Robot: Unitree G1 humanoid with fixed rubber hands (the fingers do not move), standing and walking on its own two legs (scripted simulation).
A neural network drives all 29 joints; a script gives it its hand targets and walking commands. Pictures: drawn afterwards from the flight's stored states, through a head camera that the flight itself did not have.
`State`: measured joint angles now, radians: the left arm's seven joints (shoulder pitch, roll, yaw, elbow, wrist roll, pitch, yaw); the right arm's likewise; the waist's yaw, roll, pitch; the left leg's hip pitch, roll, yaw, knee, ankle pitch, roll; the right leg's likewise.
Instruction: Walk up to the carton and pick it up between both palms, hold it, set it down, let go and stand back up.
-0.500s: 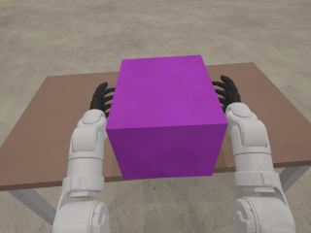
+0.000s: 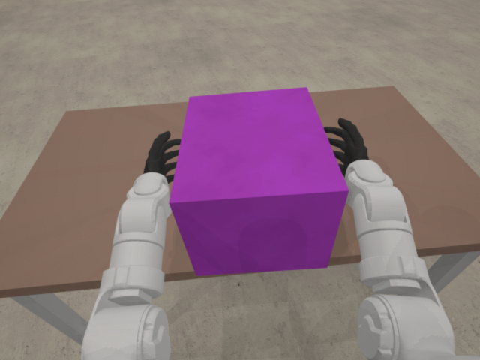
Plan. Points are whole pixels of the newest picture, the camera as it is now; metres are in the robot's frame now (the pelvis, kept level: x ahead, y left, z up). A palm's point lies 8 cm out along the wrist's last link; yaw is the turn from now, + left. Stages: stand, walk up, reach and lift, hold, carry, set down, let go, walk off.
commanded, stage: set down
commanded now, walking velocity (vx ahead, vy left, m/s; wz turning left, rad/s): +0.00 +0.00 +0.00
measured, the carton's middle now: (254, 177) +0.44 -0.03 +0.09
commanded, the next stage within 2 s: none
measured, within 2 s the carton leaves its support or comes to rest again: rests again in 1.36 s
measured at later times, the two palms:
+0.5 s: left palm (166, 173) +0.42 +0.12 +0.13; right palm (357, 161) +0.40 -0.21 +0.14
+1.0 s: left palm (166, 175) +0.44 +0.13 +0.11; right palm (348, 166) +0.41 -0.20 +0.12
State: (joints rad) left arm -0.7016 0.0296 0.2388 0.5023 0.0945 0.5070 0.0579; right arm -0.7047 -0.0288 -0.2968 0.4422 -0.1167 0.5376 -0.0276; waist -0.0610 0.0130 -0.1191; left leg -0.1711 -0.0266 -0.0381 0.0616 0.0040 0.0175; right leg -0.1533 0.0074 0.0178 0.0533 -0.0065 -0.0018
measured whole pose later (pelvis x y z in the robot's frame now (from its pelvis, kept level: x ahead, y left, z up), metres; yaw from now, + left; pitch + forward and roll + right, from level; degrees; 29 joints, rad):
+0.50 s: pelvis +0.01 -0.01 +0.00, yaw -1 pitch +7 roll +0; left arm -0.69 0.01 0.26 0.54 0.10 0.42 0.07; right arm -0.70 -0.03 -0.30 0.48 -0.11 0.45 -0.03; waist -0.06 0.01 -0.12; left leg -0.13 -0.01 -0.03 0.00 0.01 0.01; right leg -0.13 0.02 0.02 0.01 0.00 -0.01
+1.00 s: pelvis +0.03 +0.00 +0.00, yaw -1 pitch +9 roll +0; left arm -0.69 0.00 0.28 0.61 0.13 0.34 0.05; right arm -0.67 -0.01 -0.33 0.54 -0.14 0.35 -0.01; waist -0.06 0.01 -0.14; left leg -0.13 -0.02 -0.03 -0.06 0.04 0.01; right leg -0.12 0.01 0.02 -0.06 0.03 -0.01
